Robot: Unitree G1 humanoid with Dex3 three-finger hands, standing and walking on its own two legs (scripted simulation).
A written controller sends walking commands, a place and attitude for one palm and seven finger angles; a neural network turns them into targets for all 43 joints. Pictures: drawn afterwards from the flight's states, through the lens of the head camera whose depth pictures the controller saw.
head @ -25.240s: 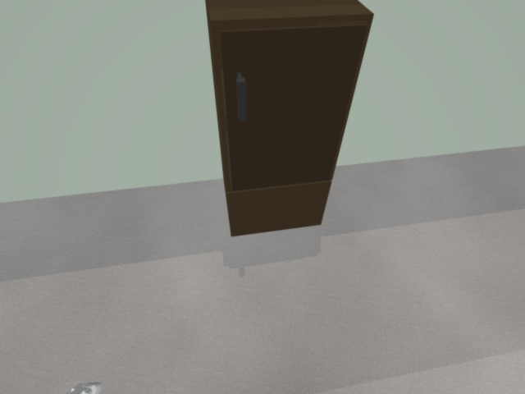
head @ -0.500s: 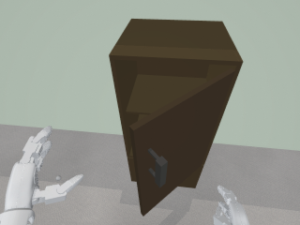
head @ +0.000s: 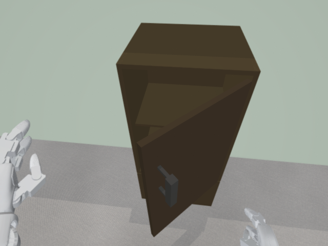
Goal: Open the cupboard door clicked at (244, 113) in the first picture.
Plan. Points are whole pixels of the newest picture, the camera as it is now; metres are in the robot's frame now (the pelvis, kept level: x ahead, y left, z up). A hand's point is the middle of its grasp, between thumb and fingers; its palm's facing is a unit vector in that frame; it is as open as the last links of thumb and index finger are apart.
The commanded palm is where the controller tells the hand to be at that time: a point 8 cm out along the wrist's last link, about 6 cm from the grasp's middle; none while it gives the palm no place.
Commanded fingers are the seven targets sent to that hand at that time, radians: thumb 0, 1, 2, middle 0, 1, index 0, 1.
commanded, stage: draw the hand back to the body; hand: left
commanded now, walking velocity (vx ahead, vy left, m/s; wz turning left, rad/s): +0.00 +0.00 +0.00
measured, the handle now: (166, 185) +0.28 +0.03 -0.01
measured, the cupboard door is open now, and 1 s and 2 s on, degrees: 46 46 46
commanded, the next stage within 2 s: step back with the hand held close in 0.14 s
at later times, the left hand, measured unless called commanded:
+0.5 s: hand (40, 183) +0.18 +0.25 +0.15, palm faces +0.40 -0.80 -0.45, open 7.4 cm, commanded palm +0.12 +0.29 +0.17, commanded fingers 0.00 0.90 0.90 -0.20 -0.30 -0.20 -0.30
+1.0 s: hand out of the picture +0.10 +0.28 +0.15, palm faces +0.43 -0.75 -0.50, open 7.4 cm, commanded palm +0.03 +0.32 +0.17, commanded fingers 0.00 0.90 0.90 -0.20 -0.30 -0.20 -0.30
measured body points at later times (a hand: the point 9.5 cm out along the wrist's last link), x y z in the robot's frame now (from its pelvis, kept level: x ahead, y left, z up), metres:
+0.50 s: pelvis -0.02 -0.01 +0.00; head -0.02 -0.02 +0.45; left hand +0.15 +0.29 +0.18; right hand +0.17 -0.25 -0.08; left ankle +0.00 +0.10 -0.74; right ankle -0.03 -0.12 -0.74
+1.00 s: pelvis -0.09 +0.01 -0.01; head -0.07 +0.02 +0.44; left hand +0.08 +0.32 +0.18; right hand +0.08 -0.22 -0.09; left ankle +0.00 +0.10 -0.74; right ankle -0.04 -0.11 -0.74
